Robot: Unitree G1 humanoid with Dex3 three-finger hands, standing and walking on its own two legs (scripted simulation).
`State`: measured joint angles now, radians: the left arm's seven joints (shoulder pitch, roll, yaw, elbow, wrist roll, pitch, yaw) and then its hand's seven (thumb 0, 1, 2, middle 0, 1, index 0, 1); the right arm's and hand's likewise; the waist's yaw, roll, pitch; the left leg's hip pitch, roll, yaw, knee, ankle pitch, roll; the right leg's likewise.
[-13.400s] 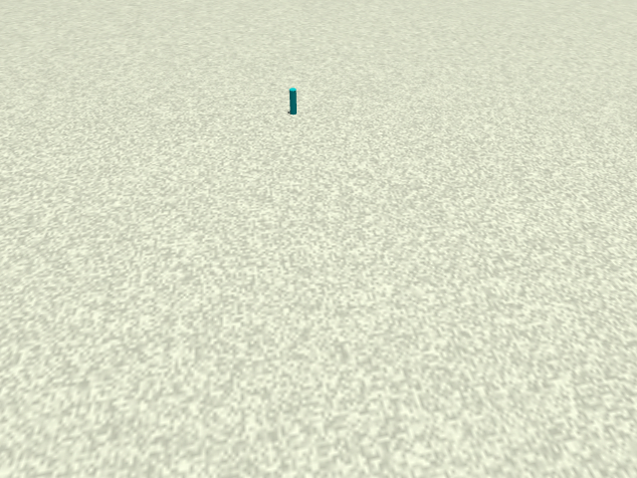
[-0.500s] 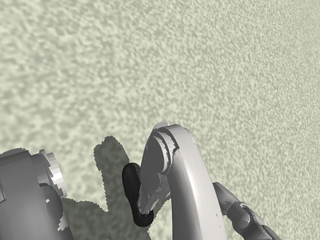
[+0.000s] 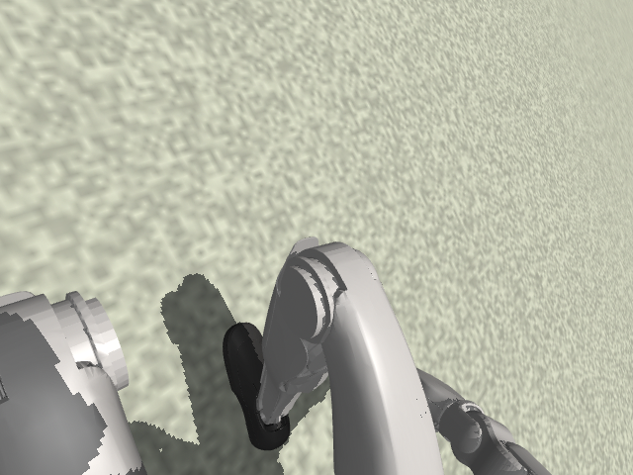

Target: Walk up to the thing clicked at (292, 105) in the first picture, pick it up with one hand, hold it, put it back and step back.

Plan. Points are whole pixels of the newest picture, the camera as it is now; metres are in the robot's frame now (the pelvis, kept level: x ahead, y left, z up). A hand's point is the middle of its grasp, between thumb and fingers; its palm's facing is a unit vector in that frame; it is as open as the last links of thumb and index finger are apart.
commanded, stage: rest palm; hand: left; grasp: from the side
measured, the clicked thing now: out of the picture +0.47 +0.29 -0.21
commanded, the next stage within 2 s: close in 0.14 s
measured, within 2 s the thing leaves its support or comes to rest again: leaves its support in 1.36 s
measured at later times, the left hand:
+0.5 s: hand out of the picture +0.45 +0.29 -0.17, palm faces +0.32 -0.95 -0.02, open 13.3 cm
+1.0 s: hand out of the picture +0.46 +0.29 -0.16, palm faces +0.31 -0.95 -0.05, open 5.4 cm
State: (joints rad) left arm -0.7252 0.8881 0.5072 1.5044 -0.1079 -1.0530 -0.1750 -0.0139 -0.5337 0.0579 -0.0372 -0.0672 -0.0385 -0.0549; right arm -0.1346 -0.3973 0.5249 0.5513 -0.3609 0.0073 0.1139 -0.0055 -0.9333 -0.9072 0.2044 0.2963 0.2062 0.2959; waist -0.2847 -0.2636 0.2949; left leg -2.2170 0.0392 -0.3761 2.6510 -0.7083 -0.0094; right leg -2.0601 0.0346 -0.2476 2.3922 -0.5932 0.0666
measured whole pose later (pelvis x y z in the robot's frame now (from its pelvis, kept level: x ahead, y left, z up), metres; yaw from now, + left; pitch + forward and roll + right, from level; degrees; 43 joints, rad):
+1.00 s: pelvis +0.00 +0.00 +0.01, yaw -1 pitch +14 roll -19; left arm -0.81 0.96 0.41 1.57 -0.03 -1.08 -0.01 0.03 0.28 0.93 -0.91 -1.05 -0.95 -1.07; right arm -0.18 -0.37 0.56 0.57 -0.39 0.05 0.13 -0.01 -0.87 -0.89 0.20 0.30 0.20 0.29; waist -0.30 -0.28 0.30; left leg -2.21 0.03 -0.41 2.63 -0.72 -0.02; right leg -2.04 0.04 -0.28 2.34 -0.60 0.07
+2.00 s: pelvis +0.01 -0.01 +0.03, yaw +4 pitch +25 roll -13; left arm -0.73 0.67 0.40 1.03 -0.07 -0.67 -0.13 0.07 0.20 1.12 -0.99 -1.15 -1.06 -1.12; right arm 0.06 -0.32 0.25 0.60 -0.18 0.09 0.12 0.00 -0.88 -0.89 0.20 0.30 0.20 0.30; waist -0.21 -0.08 0.05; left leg -2.27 0.04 -0.23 2.48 -0.68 0.01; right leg -2.14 -0.01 -0.15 2.32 -0.62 0.04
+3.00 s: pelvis +0.02 -0.01 +0.08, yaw +10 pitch +32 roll -6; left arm -0.79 0.52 0.44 1.03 -0.06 -0.57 -0.20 0.07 0.19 1.14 -0.99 -1.16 -1.06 -1.14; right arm 0.13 -0.29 0.10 0.65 -0.10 0.06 0.06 0.00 -0.89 -0.89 0.20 0.30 0.20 0.30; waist -0.18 0.00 -0.09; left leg -2.18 0.04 -0.11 2.29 -0.68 -0.01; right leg -2.12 -0.04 -0.07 2.22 -0.66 0.01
